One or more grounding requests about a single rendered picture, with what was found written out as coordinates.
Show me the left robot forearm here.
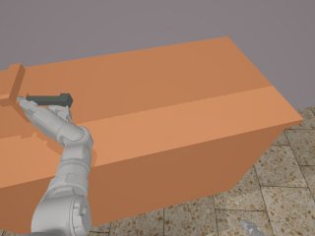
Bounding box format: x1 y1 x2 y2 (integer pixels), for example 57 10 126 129
31 122 94 233

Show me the left robot hand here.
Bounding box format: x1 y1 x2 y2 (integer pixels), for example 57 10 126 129
17 95 72 142

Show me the tap lever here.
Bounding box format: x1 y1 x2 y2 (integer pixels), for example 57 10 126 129
26 93 73 108

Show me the robot left upper arm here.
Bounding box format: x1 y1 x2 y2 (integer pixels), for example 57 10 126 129
20 194 93 236

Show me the counter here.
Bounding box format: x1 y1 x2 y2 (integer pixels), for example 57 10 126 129
0 36 303 235

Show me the right robot hand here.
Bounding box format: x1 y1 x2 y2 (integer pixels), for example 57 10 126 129
240 219 266 236

